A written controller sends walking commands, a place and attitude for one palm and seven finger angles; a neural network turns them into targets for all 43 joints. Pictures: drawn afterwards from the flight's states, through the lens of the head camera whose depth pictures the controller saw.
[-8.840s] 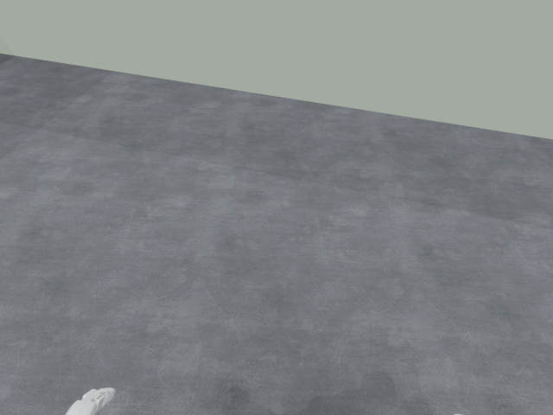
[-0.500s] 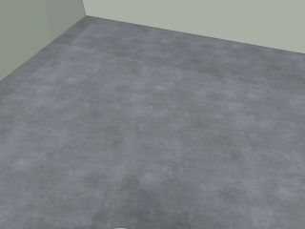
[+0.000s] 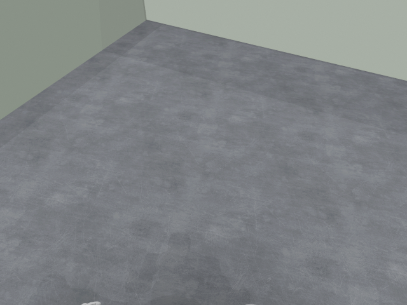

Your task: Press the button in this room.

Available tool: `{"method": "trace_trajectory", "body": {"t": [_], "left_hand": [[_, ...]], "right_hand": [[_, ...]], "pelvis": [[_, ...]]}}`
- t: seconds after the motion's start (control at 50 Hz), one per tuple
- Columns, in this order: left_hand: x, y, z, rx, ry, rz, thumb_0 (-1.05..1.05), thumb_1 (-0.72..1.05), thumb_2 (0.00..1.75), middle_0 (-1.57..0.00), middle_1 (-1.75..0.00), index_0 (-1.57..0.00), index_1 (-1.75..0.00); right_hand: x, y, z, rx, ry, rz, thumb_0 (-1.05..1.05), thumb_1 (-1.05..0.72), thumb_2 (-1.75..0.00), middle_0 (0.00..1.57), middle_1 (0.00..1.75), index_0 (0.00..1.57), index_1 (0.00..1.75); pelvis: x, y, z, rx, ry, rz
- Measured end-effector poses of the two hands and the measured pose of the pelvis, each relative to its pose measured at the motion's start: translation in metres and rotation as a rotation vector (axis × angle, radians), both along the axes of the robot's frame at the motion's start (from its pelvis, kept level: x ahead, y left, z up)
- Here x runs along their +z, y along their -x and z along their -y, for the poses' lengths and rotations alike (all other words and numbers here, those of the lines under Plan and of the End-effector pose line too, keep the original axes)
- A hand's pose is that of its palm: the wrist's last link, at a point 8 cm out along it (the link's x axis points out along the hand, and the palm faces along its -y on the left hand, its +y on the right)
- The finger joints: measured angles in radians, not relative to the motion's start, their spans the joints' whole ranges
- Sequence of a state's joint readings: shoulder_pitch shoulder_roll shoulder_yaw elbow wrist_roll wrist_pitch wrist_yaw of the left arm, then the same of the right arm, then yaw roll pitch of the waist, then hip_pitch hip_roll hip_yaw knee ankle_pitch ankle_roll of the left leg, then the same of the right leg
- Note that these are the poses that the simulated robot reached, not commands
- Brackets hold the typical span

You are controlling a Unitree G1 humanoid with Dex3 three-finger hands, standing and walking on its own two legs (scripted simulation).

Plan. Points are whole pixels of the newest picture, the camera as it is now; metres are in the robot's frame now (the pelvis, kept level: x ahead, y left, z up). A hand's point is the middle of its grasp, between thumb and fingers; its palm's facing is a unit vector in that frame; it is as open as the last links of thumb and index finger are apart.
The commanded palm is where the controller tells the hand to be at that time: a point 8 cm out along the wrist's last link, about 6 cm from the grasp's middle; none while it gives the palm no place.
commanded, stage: turn or walk to find it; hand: left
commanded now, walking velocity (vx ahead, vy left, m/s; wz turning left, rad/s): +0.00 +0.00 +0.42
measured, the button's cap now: out of the picture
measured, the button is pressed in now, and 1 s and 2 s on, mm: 0 0 0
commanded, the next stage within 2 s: none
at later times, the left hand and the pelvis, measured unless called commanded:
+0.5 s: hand out of the picture -0.03 +0.14 -0.15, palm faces +0.29 -0.92 -0.26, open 7.3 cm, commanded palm none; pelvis -0.04 -0.06 +0.00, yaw +15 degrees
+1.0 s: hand out of the picture -0.12 +0.20 -0.17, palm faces +0.48 -0.84 -0.25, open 7.4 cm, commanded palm none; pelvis -0.08 -0.02 +0.00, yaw +26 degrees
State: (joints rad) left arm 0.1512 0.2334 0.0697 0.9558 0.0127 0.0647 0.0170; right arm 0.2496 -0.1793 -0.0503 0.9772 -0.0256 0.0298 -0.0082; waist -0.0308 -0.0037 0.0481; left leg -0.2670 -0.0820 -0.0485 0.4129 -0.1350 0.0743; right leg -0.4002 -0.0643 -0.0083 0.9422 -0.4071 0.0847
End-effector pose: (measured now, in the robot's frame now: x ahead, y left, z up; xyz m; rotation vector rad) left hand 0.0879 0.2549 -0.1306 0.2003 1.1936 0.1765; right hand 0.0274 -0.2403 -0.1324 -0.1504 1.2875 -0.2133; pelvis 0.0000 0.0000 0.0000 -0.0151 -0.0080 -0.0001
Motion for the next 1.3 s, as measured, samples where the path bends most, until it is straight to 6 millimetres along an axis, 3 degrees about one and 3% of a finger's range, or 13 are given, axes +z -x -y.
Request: {"method": "trace_trajectory", "body": {"t": [0.1, 0.18, 0.32, 0.44, 0.56, 0.68, 0.76, 0.88, 0.98, 1.08, 1.18, 1.3], "left_hand": [[0.008, -0.003, 0.024, -0.001, -0.009, 0.055, 0.01, 0.91, 0.90, -0.20, -0.30, -0.20, -0.30], [0.012, 0.012, 0.046, 0.025, -0.027, 0.091, 0.01, 0.90, 0.90, -0.20, -0.30, -0.20, -0.30], [0.022, 0.068, 0.069, 0.129, -0.034, 0.044, 0.01, 0.90, 0.90, -0.21, -0.30, -0.20, -0.30], [0.017, 0.112, 0.077, 0.231, -0.022, 0.012, 0.01, 0.91, 0.90, -0.21, -0.30, -0.20, -0.30], [0.005, 0.168, 0.072, 0.328, -0.001, -0.070, 0.01, 0.91, 0.90, -0.21, -0.30, -0.20, -0.30], [-0.018, 0.233, 0.053, 0.431, 0.038, -0.157, 0.01, 0.90, 0.90, -0.21, -0.30, -0.20, -0.30], [-0.028, 0.261, 0.037, 0.478, 0.051, -0.205, 0.01, 0.90, 0.90, -0.20, -0.30, -0.20, -0.30], [-0.016, 0.256, 0.020, 0.502, 0.046, -0.132, 0.01, 0.91, 0.90, -0.20, -0.30, -0.20, -0.30], [-0.006, 0.239, 0.013, 0.500, 0.017, -0.049, 0.01, 0.91, 0.90, -0.20, -0.30, -0.20, -0.30], [0.003, 0.218, 0.020, 0.491, -0.015, 0.009, 0.01, 0.91, 0.90, -0.20, -0.30, -0.20, -0.30], [0.010, 0.202, 0.041, 0.489, -0.057, 0.072, 0.01, 0.90, 0.90, -0.20, -0.30, -0.20, -0.30], [0.021, 0.221, 0.079, 0.551, -0.063, 0.068, 0.01, 0.90, 0.90, -0.20, -0.30, -0.20, -0.30]], "right_hand": [[-0.013, 0.033, 0.018, 0.000, -0.026, -0.078, 0.01, -0.90, -0.90, 0.20, 0.30, 0.20, 0.30], [-0.027, 0.047, 0.039, 0.013, -0.053, -0.113, 0.01, -0.90, -0.90, 0.20, 0.30, 0.20, 0.30], [-0.022, 0.035, 0.068, 0.086, -0.054, -0.111, 0.01, -0.90, -0.90, 0.20, 0.30, 0.20, 0.30], [-0.020, 0.015, 0.077, 0.182, -0.025, -0.127, 0.01, -0.91, -0.90, 0.19, 0.30, 0.20, 0.30], [-0.016, -0.026, 0.057, 0.300, 0.002, -0.090, 0.01, -0.91, -0.90, 0.19, 0.30, 0.20, 0.30], [-0.008, -0.081, 0.006, 0.437, 0.023, 0.056, 0.01, -0.91, -0.90, 0.19, 0.30, 0.20, 0.30], [0.006, -0.099, -0.029, 0.504, 0.021, 0.151, 0.01, -0.91, -0.90, 0.19, 0.30, 0.20, 0.30], [0.019, -0.094, -0.051, 0.550, 0.011, 0.172, 0.00, -0.90, -0.90, 0.20, 0.30, 0.20, 0.30], [0.013, -0.077, -0.047, 0.551, -0.011, 0.139, 0.00, -0.90, -0.90, 0.20, 0.30, 0.20, 0.30], [-0.002, -0.052, -0.024, 0.535, -0.027, 0.064, 0.00, -0.90, -0.90, 0.20, 0.30, 0.20, 0.30], [-0.026, -0.033, 0.012, 0.525, -0.042, -0.029, 0.01, -0.90, -0.90, 0.20, 0.30, 0.20, 0.30], [-0.030, -0.028, 0.042, 0.556, -0.034, -0.112, 0.01, -0.90, -0.90, 0.20, 0.30, 0.20, 0.30]], "pelvis": [[-0.003, 0.014, 0.017, 0.043, -0.010, -0.013], [-0.009, 0.024, 0.038, 0.076, -0.025, -0.015], [0.002, 0.031, 0.058, 0.156, -0.052, 0.003], [0.001, 0.037, 0.063, 0.231, -0.052, 0.002], [-0.001, 0.045, 0.054, 0.290, -0.050, -0.006], [-0.013, 0.060, 0.032, 0.349, -0.022, -0.003], [-0.014, 0.069, 0.020, 0.364, -0.023, 0.009], [-0.002, 0.079, 0.014, 0.413, 0.002, 0.016], [0.000, 0.084, 0.018, 0.445, -0.008, 0.012], [-0.002, 0.086, 0.033, 0.483, -0.018, 0.003], [-0.011, 0.085, 0.057, 0.527, -0.036, -0.015], [-0.005, 0.085, 0.076, 0.595, -0.049, -0.005]]}}
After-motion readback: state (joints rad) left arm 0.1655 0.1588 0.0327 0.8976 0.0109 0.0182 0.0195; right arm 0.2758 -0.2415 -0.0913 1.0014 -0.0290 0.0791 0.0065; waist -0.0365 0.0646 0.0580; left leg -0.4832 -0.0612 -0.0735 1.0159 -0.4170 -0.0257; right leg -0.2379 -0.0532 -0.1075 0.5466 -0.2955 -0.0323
